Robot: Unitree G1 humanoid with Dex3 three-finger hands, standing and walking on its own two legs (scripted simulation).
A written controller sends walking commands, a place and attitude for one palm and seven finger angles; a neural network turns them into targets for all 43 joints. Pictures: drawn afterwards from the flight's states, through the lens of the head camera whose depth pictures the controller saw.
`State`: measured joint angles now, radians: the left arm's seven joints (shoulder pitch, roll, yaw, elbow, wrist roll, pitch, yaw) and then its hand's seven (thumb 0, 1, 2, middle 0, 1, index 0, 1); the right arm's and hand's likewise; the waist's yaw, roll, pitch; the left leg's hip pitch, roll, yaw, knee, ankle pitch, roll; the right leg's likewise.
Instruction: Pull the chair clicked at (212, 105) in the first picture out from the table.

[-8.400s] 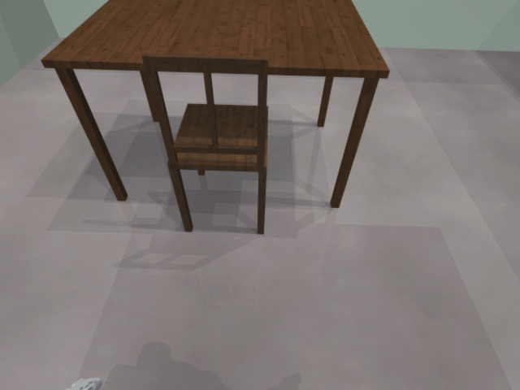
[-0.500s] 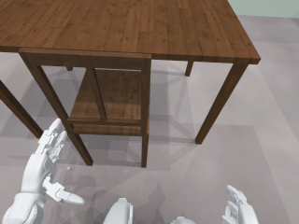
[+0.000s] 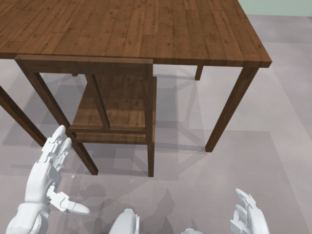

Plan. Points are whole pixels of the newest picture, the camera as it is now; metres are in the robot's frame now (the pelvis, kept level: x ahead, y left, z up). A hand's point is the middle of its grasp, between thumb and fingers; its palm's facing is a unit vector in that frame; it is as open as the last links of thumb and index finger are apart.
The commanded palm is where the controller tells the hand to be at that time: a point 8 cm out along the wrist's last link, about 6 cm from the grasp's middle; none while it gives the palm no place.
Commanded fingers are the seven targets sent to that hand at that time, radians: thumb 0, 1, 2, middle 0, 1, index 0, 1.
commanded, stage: aim the fingers beside a spindle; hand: left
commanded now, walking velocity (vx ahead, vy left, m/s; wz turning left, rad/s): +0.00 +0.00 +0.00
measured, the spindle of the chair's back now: (99, 104) +0.51 +0.22 -0.02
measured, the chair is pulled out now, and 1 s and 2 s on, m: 0.00 0.00 0.00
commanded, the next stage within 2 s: push the fingers through the gap in 1.94 s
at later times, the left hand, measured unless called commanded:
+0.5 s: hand (79, 164) +0.28 +0.21 +0.03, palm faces +0.00 -1.00 -0.04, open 16.9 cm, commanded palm +0.27 +0.26 +0.03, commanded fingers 0.00 -0.50 0.30 -0.06 -0.08 -0.06 -0.08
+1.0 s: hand (92, 149) +0.33 +0.19 +0.00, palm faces -0.01 -1.00 -0.04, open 16.9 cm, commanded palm +0.32 +0.24 +0.01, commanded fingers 0.00 -0.50 0.30 -0.06 -0.08 -0.06 -0.08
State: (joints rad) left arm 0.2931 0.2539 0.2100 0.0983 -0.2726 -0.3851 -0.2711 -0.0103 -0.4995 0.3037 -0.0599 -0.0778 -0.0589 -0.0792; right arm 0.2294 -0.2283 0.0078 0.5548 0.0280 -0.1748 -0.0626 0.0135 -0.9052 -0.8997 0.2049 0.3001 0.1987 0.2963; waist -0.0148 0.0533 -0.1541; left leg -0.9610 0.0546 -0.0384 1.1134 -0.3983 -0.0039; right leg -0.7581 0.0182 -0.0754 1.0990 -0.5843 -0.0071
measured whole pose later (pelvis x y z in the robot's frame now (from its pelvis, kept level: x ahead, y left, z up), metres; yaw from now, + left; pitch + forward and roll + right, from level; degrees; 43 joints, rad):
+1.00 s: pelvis -0.01 +0.01 -0.03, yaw -2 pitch +19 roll -4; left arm -0.10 0.26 0.20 0.41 -0.20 -0.42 -0.19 -0.01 -0.50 0.30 -0.06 -0.08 -0.06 -0.08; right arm 0.23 -0.24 0.01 0.58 0.01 -0.08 -0.03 0.01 -0.91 -0.90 0.21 0.30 0.20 0.30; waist -0.04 0.04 -0.17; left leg -1.15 0.06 -0.02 1.24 -0.43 0.02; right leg -0.95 0.02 -0.05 1.23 -0.62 0.01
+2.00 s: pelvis -0.01 +0.00 -0.04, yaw -2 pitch +22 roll -3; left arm -0.21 0.28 0.25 0.54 -0.20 -0.46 -0.20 -0.01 -0.50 0.30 -0.06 -0.08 -0.06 -0.08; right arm 0.22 -0.24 0.00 0.58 0.01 -0.02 -0.03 0.01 -0.91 -0.90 0.20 0.30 0.20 0.30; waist -0.05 0.03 -0.18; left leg -1.21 0.07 -0.02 1.28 -0.45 0.00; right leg -1.02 0.03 -0.05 1.28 -0.64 0.00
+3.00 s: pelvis -0.01 +0.01 -0.05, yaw -3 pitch +24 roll -4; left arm -0.58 0.38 0.35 0.89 -0.13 -0.49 -0.20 -0.01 -0.50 0.30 -0.06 -0.08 -0.06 -0.08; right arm 0.27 -0.25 0.01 0.63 -0.01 0.05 -0.01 0.01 -0.91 -0.90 0.20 0.30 0.20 0.30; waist -0.10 0.04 -0.17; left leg -1.28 0.08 -0.03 1.31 -0.45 0.01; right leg -1.09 0.04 -0.05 1.30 -0.64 0.00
